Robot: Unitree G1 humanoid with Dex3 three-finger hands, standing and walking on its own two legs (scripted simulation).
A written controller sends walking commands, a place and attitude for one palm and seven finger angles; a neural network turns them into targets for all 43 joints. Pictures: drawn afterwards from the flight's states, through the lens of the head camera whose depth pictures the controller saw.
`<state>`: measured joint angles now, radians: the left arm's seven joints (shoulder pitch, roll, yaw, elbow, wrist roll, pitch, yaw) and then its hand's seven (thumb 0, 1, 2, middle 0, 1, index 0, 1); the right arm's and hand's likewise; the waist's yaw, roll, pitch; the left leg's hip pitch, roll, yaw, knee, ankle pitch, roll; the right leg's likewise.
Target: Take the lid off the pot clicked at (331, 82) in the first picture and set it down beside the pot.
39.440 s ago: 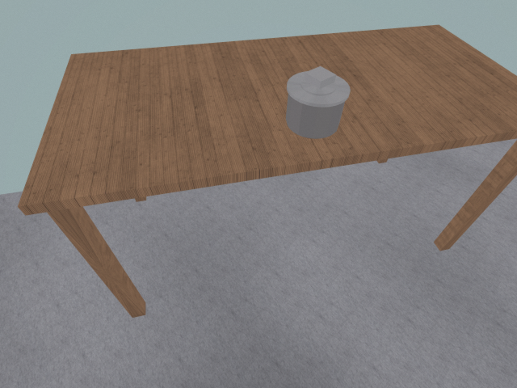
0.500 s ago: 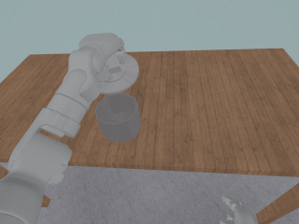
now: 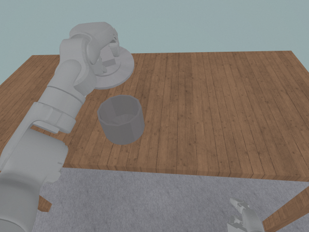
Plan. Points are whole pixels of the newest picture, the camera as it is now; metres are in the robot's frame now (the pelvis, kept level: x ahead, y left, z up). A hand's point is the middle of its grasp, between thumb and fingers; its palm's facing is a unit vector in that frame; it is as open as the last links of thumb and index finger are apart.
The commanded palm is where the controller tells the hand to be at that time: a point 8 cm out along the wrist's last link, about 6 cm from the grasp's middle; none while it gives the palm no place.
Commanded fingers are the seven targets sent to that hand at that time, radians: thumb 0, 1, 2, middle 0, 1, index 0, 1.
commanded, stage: move the lid sideways beside the pot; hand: left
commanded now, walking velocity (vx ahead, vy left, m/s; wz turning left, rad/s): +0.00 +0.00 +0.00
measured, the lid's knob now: (102, 57) +0.48 +0.14 +0.24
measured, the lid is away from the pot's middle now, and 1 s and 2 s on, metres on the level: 0.01 0.11 0.24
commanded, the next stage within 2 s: none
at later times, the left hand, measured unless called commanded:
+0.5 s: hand (84, 59) +0.46 +0.18 +0.25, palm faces -0.14 -0.02 -0.99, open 8.3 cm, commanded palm +0.43 +0.19 +0.31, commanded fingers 0.00 0.50 1.11 -0.77 -0.94 -0.82 -0.99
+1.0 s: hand (61, 60) +0.45 +0.24 +0.25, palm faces -0.14 +0.01 -0.99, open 8.2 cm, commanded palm +0.44 +0.24 +0.31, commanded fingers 0.00 0.50 1.11 -0.77 -0.94 -0.82 -0.99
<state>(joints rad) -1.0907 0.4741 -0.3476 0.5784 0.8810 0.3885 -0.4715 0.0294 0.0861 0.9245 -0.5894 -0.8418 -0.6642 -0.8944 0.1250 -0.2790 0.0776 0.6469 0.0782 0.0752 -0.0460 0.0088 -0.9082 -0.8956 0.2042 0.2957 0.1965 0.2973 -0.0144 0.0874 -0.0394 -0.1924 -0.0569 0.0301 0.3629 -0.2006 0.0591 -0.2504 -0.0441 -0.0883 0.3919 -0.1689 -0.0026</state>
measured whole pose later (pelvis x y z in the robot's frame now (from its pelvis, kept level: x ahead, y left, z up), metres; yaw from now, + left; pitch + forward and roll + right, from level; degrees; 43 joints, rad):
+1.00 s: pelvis +0.01 +0.03 +0.00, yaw +1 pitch +3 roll -1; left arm -1.07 0.61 -0.27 0.60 0.91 0.27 -0.53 0.03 0.09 0.92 -0.59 -0.84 -0.67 -0.90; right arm 0.16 -0.28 0.07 0.64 0.08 0.10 -0.04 0.01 -0.91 -0.90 0.21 0.30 0.20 0.30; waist -0.02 0.08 -0.03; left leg -0.20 -0.09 0.02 0.35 -0.20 0.10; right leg -0.24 -0.07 -0.09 0.34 -0.15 0.02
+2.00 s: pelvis +0.02 +0.02 +0.00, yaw +1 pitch +5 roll -2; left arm -1.12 0.88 -0.09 0.90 0.96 0.08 -0.55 0.03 0.10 0.92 -0.58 -0.84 -0.67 -0.90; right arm 0.22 -0.31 0.06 0.68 0.10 0.14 -0.09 0.01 -0.91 -0.90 0.21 0.30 0.20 0.30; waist -0.04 0.05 -0.01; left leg -0.25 -0.06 0.01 0.38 -0.23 0.08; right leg -0.25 -0.04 -0.10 0.30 -0.14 0.02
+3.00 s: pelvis +0.02 +0.05 +0.00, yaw +2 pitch +6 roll -2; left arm -1.04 0.74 -0.13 0.82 0.94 0.08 -0.52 0.02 0.10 0.93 -0.58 -0.84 -0.67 -0.90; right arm 0.25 -0.29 0.04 0.67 0.07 0.11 -0.04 0.01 -0.91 -0.90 0.21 0.30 0.20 0.30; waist -0.06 0.06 -0.03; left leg -0.27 -0.10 -0.01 0.39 -0.22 0.13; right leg -0.26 -0.07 -0.07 0.30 -0.14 0.00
